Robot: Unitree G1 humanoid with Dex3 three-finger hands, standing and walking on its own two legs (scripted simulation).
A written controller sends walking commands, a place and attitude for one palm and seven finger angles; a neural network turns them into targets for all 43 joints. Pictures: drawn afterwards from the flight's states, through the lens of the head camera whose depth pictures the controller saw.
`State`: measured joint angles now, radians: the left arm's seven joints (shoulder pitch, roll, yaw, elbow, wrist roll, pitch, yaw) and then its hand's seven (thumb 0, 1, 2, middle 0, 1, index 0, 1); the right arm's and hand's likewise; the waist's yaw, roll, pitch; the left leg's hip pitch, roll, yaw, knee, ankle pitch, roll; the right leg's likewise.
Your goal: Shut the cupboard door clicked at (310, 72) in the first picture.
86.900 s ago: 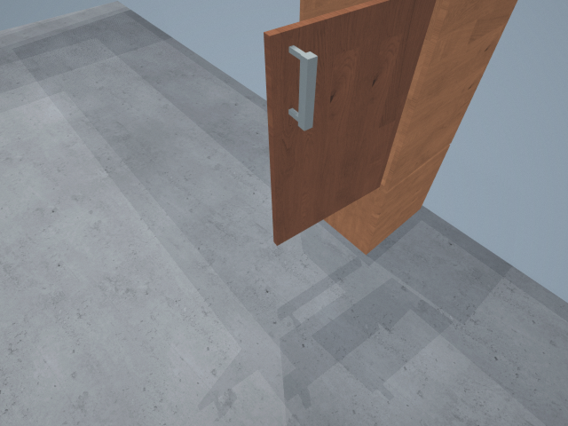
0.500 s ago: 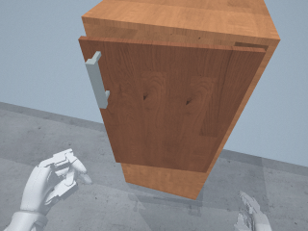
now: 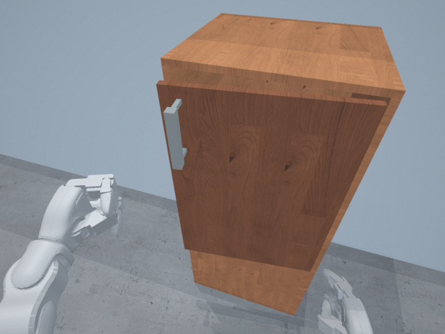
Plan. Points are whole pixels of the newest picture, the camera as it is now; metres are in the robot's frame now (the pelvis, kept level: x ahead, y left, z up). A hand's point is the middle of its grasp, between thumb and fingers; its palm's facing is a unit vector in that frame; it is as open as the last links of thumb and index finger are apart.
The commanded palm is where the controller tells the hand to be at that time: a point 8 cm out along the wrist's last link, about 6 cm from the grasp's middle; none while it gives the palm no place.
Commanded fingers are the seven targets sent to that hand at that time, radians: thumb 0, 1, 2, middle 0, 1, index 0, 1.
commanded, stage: raise the hand and make a fist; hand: left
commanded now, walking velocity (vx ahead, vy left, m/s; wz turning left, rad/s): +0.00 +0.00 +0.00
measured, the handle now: (177, 135) +0.44 +0.15 +0.16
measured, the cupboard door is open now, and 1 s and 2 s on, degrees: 7 7 7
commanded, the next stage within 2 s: bring the fist close to the handle in 0.36 s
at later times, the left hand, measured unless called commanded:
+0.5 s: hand (129, 225) +0.22 +0.17 +0.15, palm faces +0.00 -1.00 -0.08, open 3.1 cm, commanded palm +0.20 +0.22 +0.16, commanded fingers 0.00 0.90 0.90 -1.30 -1.50 -1.30 -1.50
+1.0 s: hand (145, 196) +0.28 +0.17 +0.15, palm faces -0.02 -1.00 -0.06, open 3.1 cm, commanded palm +0.25 +0.21 +0.16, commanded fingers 0.00 0.90 0.90 -1.30 -1.50 -1.30 -1.50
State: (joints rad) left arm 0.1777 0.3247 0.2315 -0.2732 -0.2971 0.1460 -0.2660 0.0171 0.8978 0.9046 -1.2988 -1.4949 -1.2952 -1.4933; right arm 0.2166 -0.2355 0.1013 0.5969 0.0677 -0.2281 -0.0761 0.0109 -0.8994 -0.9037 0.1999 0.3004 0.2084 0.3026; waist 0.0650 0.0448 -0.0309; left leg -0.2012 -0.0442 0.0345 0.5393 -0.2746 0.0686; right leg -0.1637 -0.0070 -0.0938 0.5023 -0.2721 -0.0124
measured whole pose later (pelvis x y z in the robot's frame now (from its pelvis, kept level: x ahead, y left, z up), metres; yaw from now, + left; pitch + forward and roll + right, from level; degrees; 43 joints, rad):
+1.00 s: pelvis +0.01 -0.03 +0.00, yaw -1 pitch -3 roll +0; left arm 0.06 0.31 0.25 -0.11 -0.30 0.15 -0.26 0.02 0.90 0.90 -1.30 -1.50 -1.30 -1.50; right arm 0.22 -0.26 0.06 0.61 0.08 -0.22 -0.08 0.01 -0.90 -0.90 0.20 0.30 0.21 0.30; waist 0.03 0.05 -0.03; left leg -0.20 -0.01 0.04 0.53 -0.28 0.03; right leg -0.18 0.02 -0.08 0.52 -0.29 -0.05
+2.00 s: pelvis +0.01 -0.03 +0.00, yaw -1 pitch -3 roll +0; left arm -0.15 0.27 0.18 0.10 -0.25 0.13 -0.18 0.02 0.90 0.90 -1.30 -1.50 -1.30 -1.50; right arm 0.20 -0.26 0.06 0.62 0.08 -0.12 -0.07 0.01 -0.90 -0.90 0.20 0.30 0.21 0.30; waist 0.01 0.05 -0.03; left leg -0.17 -0.02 0.05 0.48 -0.27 0.03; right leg -0.16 0.02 -0.08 0.48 -0.28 -0.04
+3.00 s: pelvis +0.00 -0.02 -0.01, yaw +1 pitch +3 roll +0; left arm -0.82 0.39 0.10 0.96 -0.25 -0.15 -0.44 0.02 0.89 0.90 -1.44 -1.50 -1.42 -1.50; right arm 0.29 -0.30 0.06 0.73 0.07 -0.15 -0.07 0.01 -0.90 -0.90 0.20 0.30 0.21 0.30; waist -0.03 0.02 -0.03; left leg -0.39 -0.05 0.01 0.60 -0.27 0.05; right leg -0.36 -0.02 -0.12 0.61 -0.31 -0.04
